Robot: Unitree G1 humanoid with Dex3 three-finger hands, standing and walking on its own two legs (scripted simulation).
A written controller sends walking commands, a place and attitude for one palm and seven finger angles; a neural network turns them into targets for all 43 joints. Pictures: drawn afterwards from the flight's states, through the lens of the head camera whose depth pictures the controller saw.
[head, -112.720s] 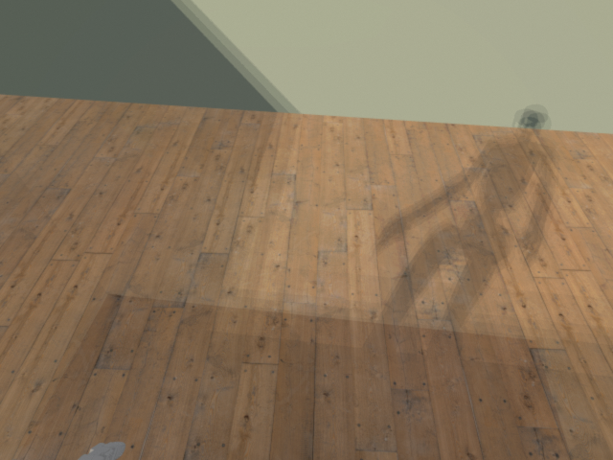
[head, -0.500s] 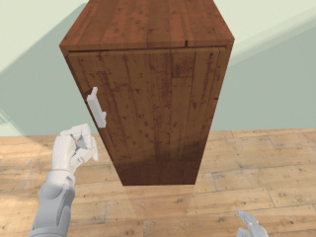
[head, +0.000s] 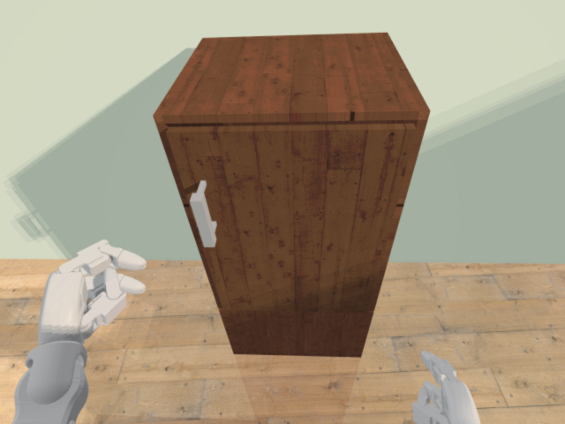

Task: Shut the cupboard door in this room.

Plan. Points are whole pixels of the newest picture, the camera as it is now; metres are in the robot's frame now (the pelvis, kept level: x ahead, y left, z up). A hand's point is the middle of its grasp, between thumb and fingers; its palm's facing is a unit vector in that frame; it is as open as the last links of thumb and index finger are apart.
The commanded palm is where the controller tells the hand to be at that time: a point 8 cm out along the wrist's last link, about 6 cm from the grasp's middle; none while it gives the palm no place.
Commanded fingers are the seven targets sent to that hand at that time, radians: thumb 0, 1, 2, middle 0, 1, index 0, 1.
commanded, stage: draw the hand back to the body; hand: left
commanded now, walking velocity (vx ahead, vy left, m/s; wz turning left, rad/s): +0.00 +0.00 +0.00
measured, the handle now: (206, 214) +0.49 +0.21 +0.01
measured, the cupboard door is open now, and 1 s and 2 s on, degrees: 0 0 0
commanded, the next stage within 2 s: step back with the hand held close in 0.72 s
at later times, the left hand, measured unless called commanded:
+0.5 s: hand (46, 296) +0.20 +0.28 +0.16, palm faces +0.48 -0.78 -0.40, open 7.1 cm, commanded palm +0.15 +0.31 +0.18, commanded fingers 0.00 0.90 0.90 -0.20 -0.30 -0.20 -0.30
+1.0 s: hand (55, 291) +0.21 +0.27 +0.17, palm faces +0.45 -0.77 -0.45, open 7.4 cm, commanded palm +0.15 +0.31 +0.18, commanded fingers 0.00 0.90 0.90 -0.20 -0.30 -0.20 -0.30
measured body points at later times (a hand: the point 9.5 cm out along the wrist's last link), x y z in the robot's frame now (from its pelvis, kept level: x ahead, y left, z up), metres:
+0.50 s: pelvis +0.01 +0.01 +0.01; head -0.01 -0.02 +0.45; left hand +0.17 +0.32 +0.19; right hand +0.20 -0.21 -0.08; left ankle +0.00 +0.11 -0.74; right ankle -0.01 -0.11 -0.74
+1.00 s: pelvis +0.01 +0.00 +0.00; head +0.00 -0.02 +0.45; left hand +0.18 +0.31 +0.19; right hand +0.19 -0.23 -0.09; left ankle +0.00 +0.11 -0.74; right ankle -0.01 -0.11 -0.74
